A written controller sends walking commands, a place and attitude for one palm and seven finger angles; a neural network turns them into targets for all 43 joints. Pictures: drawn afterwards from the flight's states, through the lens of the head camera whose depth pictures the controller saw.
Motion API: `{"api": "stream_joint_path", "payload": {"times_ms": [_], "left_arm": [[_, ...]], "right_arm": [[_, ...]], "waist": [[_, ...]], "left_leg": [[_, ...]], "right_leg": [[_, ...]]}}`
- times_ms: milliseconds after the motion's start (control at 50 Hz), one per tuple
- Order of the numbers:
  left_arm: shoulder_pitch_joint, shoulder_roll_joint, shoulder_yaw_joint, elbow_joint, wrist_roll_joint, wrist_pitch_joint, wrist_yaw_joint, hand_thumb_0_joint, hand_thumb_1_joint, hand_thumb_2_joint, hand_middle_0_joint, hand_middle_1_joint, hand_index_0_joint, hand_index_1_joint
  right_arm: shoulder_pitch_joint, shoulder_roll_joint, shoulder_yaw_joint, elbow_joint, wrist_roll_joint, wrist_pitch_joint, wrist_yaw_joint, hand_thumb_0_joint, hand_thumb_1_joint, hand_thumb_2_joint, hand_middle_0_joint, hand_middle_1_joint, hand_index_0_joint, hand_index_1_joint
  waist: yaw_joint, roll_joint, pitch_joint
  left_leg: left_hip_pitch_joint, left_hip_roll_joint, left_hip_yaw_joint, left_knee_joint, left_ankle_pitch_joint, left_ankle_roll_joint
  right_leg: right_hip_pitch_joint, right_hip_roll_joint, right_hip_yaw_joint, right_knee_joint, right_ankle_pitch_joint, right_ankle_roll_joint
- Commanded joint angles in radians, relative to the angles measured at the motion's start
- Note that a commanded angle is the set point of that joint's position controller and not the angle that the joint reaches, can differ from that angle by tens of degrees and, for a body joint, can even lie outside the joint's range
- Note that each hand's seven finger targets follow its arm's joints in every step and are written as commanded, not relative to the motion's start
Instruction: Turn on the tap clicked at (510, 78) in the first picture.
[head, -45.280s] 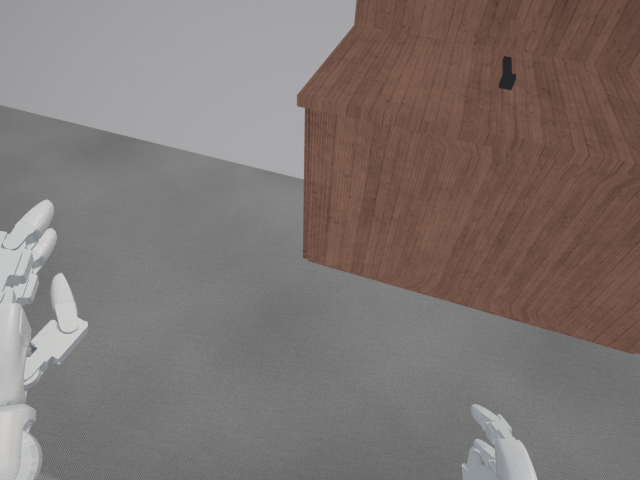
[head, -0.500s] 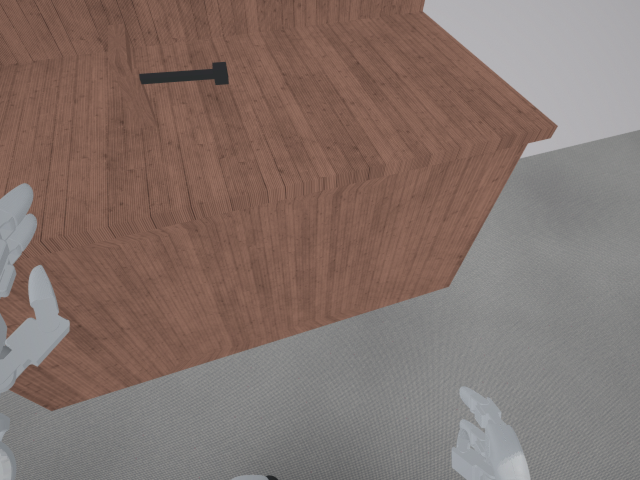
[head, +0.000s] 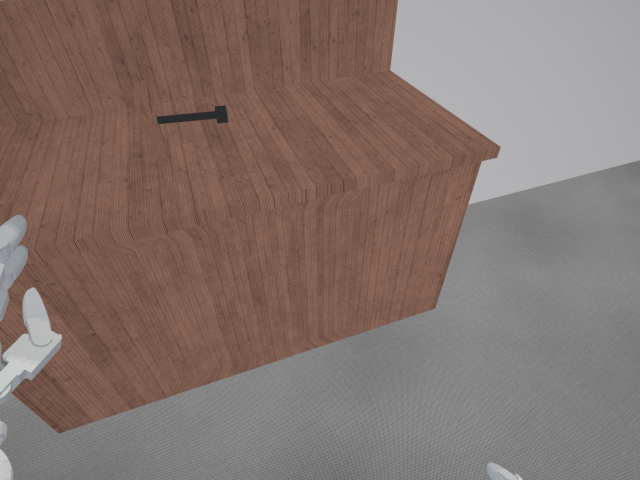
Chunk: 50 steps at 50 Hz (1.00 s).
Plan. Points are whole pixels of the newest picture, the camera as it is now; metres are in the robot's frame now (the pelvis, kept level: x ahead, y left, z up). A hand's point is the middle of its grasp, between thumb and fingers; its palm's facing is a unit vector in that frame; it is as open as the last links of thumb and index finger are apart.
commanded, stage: stop stepping back and stand still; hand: left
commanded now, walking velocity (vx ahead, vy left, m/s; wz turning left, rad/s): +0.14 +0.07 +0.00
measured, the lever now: (221, 114) +0.85 +0.24 +0.09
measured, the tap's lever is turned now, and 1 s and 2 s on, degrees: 81 81 81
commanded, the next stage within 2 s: stand and check the lever's angle in 0.34 s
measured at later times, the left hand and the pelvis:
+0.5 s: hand (74, 357) +0.20 +0.23 +0.16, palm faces +0.43 -0.79 -0.42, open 7.4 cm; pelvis -0.01 -0.02 -0.01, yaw +1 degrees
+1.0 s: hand (101, 323) +0.24 +0.23 +0.16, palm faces +0.36 -0.86 -0.37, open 7.4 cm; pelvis +0.02 +0.00 +0.00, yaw -1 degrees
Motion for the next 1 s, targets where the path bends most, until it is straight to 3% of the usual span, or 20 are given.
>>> {"api": "stream_joint_path", "payload": {"times_ms": [0,20,40,60,140,180,220,260,300,340,400,420,460,480,540,600,640,680,780,980], "left_arm": [[-0.118,0.115,0.018,-0.101,0.026,-0.034,-0.013,0.000,0.900,0.900,-0.200,-0.300,-0.200,-0.300],[-0.234,0.135,0.022,-0.155,0.008,-0.042,-0.023,0.000,0.900,0.900,-0.200,-0.300,-0.200,-0.300],[-0.304,0.171,0.052,-0.210,0.010,-0.063,-0.026,0.000,0.900,0.900,-0.200,-0.300,-0.200,-0.300],[-0.292,0.174,0.056,-0.191,0.020,-0.065,-0.025,0.000,0.900,0.900,-0.200,-0.300,-0.200,-0.300],[-0.215,0.207,0.089,-0.307,0.013,-0.064,-0.004,0.000,0.900,0.900,-0.200,-0.300,-0.200,-0.300],[-0.162,0.190,0.087,-0.318,0.006,-0.056,0.013,0.000,0.900,0.900,-0.200,-0.300,-0.200,-0.300],[-0.138,0.168,0.086,-0.312,-0.004,-0.056,0.021,0.000,0.900,0.900,-0.200,-0.300,-0.200,-0.300],[-0.164,0.134,0.085,-0.319,-0.001,-0.065,0.035,0.000,0.900,0.900,-0.200,-0.300,-0.200,-0.300],[-0.197,0.196,0.141,-0.251,0.013,-0.065,0.034,0.000,0.900,0.900,-0.200,-0.300,-0.200,-0.300],[-0.094,0.126,0.092,-0.140,0.003,-0.051,0.015,0.000,0.900,0.900,-0.200,-0.300,-0.200,-0.300],[-0.041,0.084,0.043,-0.133,-0.001,-0.034,0.003,0.000,0.900,0.900,-0.200,-0.300,-0.200,-0.300],[-0.049,0.092,0.038,-0.152,0.003,-0.041,-0.002,0.000,0.900,0.900,-0.200,-0.300,-0.200,-0.300],[-0.092,0.141,0.050,-0.209,0.005,-0.043,-0.012,0.000,0.900,0.900,-0.200,-0.300,-0.200,-0.300],[-0.174,0.173,0.073,-0.280,0.001,-0.059,-0.007,0.000,0.900,0.900,-0.200,-0.300,-0.200,-0.300],[-0.170,0.181,0.096,-0.327,0.004,-0.062,0.003,0.000,0.900,0.900,-0.200,-0.300,-0.200,-0.300],[-0.113,0.175,0.109,-0.364,0.001,-0.071,0.026,0.000,0.900,0.900,-0.200,-0.300,-0.200,-0.300],[-0.098,0.153,0.096,-0.367,-0.002,-0.074,0.033,0.000,0.900,0.900,-0.200,-0.300,-0.200,-0.300],[-0.066,0.129,0.088,-0.269,-0.004,-0.062,0.026,0.000,0.900,0.900,-0.200,-0.300,-0.200,-0.300],[-0.060,0.106,0.068,-0.215,-0.007,-0.060,0.010,0.000,0.900,0.900,-0.200,-0.300,-0.200,-0.300],[-0.072,0.152,0.088,-0.303,-0.014,-0.056,0.015,0.000,0.900,0.900,-0.200,-0.300,-0.200,-0.300]], "right_arm": [[-0.218,-0.112,-0.056,-0.171,0.007,-0.038,-0.003,0.000,-0.900,-0.900,0.200,0.300,0.200,0.300],[-0.249,-0.119,-0.053,-0.175,0.008,-0.044,-0.005,0.000,-0.900,-0.900,0.200,0.300,0.200,0.300],[-0.238,-0.119,-0.055,-0.157,-0.003,-0.055,-0.002,0.000,-0.900,-0.900,0.200,0.300,0.200,0.300],[-0.212,-0.095,-0.044,-0.124,-0.006,-0.054,0.009,0.000,-0.900,-0.900,0.200,0.300,0.200,0.300],[-0.243,-0.081,-0.030,-0.147,-0.004,-0.036,-0.004,0.000,-0.900,-0.900,0.200,0.300,0.200,0.300],[-0.255,-0.070,-0.023,-0.157,-0.006,-0.042,-0.013,0.000,-0.900,-0.900,0.200,0.300,0.200,0.300],[-0.244,-0.092,-0.023,-0.170,-0.011,-0.045,-0.023,0.000,-0.900,-0.900,0.200,0.300,0.200,0.300],[-0.233,-0.122,-0.025,-0.186,-0.009,-0.053,-0.020,0.000,-0.900,-0.900,0.200,0.300,0.200,0.300],[-0.219,-0.090,-0.039,-0.165,-0.005,-0.065,-0.012,0.000,-0.900,-0.900,0.200,0.300,0.200,0.300],[-0.223,-0.111,-0.044,-0.173,0.011,-0.063,0.006,0.000,-0.900,-0.900,0.200,0.300,0.200,0.300],[-0.235,-0.106,-0.026,-0.189,0.014,-0.051,0.004,0.000,-0.900,-0.900,0.200,0.300,0.200,0.300],[-0.234,-0.109,-0.029,-0.193,0.008,-0.046,0.006,0.000,-0.900,-0.900,0.200,0.300,0.200,0.300],[-0.246,-0.100,-0.039,-0.199,0.007,-0.040,0.014,0.000,-0.900,-0.900,0.200,0.300,0.200,0.300],[-0.260,-0.094,-0.034,-0.199,0.004,-0.048,0.014,0.000,-0.900,-0.900,0.200,0.300,0.200,0.300],[-0.237,-0.105,-0.047,-0.181,0.005,-0.055,0.015,0.000,-0.900,-0.900,0.200,0.300,0.200,0.300],[-0.267,-0.100,-0.037,-0.183,-0.006,-0.045,-0.005,0.000,-0.900,-0.900,0.200,0.300,0.200,0.300],[-0.276,-0.122,-0.044,-0.198,-0.003,-0.039,-0.008,0.000,-0.900,-0.900,0.200,0.300,0.200,0.300],[-0.261,-0.128,-0.051,-0.197,0.014,-0.040,-0.006,0.000,-0.900,-0.900,0.200,0.300,0.200,0.300],[-0.255,-0.114,-0.046,-0.189,0.007,-0.041,0.001,0.000,-0.900,-0.900,0.200,0.300,0.200,0.300],[-0.283,-0.110,-0.038,-0.219,0.001,-0.021,-0.006,0.000,-0.900,-0.900,0.200,0.300,0.200,0.300]], "waist": [[0.049,-0.333,0.049],[0.034,-0.313,0.089],[0.020,-0.195,0.055],[0.005,-0.194,0.002],[0.017,-0.194,0.009],[0.028,-0.168,-0.008],[0.022,-0.008,-0.006],[0.014,0.367,0.051],[0.023,0.199,0.038],[0.035,0.109,0.072],[0.044,0.120,0.066],[0.043,0.037,0.061],[0.032,-0.278,0.027],[0.036,-0.226,0.014],[0.036,-0.164,-0.061],[0.034,0.018,-0.084],[0.059,0.159,-0.057],[0.055,0.091,-0.013],[0.038,-0.039,-0.049],[0.050,0.018,-0.096]], "left_leg": [[-0.464,-0.045,0.029,0.470,-0.260,0.038],[-0.467,-0.042,-0.031,0.653,-0.177,0.018],[-0.445,-0.005,-0.058,0.694,-0.105,0.008],[-0.349,0.007,-0.053,0.664,-0.094,0.007],[-0.012,0.013,0.046,0.357,-0.076,0.022],[0.083,-0.013,0.090,0.168,-0.126,0.033],[0.107,-0.022,0.061,-0.048,-0.212,0.043],[0.044,0.269,-0.425,-0.380,-0.553,0.176],[-0.076,0.281,-0.403,-0.353,-0.404,0.212],[-0.141,0.215,-0.265,-0.310,-0.324,0.151],[-0.185,0.114,-0.111,-0.174,-0.253,0.083],[-0.214,0.078,-0.073,-0.062,-0.175,0.063],[-0.321,-0.031,0.022,0.312,-0.114,0.007],[-0.339,-0.017,0.007,0.405,-0.134,-0.005],[-0.164,0.020,-0.040,0.224,-0.107,0.003],[0.085,0.010,-0.032,-0.100,0.139,0.004],[0.083,0.156,-0.224,-0.176,0.173,0.060],[-0.036,0.132,-0.192,-0.188,0.000,0.056],[-0.001,0.055,-0.078,-0.074,0.203,0.018],[0.068,0.058,-0.061,-0.092,0.354,0.009]], "right_leg": [[0.291,-0.274,0.507,-0.433,-0.209,-0.139],[0.171,-0.351,0.635,-0.515,-0.217,-0.161],[0.147,-0.349,0.578,-0.495,-0.218,-0.182],[0.069,-0.310,0.502,-0.465,-0.367,-0.168],[-0.199,-0.252,0.249,-0.448,-0.345,-0.133],[-0.191,-0.239,0.227,-0.415,-0.386,-0.126],[-0.141,-0.162,0.174,-0.235,-0.362,-0.096],[-0.229,0.051,-0.008,0.248,-0.191,-0.002],[-0.195,0.002,0.098,0.457,-0.103,0.000],[-0.097,-0.031,0.066,0.221,-0.063,0.007],[0.155,0.021,-0.017,-0.173,0.045,0.015],[0.222,-0.002,0.023,-0.279,0.103,0.000],[0.248,-0.273,0.474,-0.425,0.182,-0.122],[0.267,-0.329,0.478,-0.406,0.367,-0.163],[0.230,-0.282,0.331,-0.307,0.418,-0.154],[0.143,-0.150,0.181,-0.185,0.250,-0.068],[0.069,-0.033,0.090,-0.119,0.128,-0.002],[0.129,0.001,0.084,-0.187,0.093,0.008],[0.198,-0.066,0.148,-0.254,0.347,-0.016],[0.223,-0.060,0.128,-0.249,0.445,-0.016]]}}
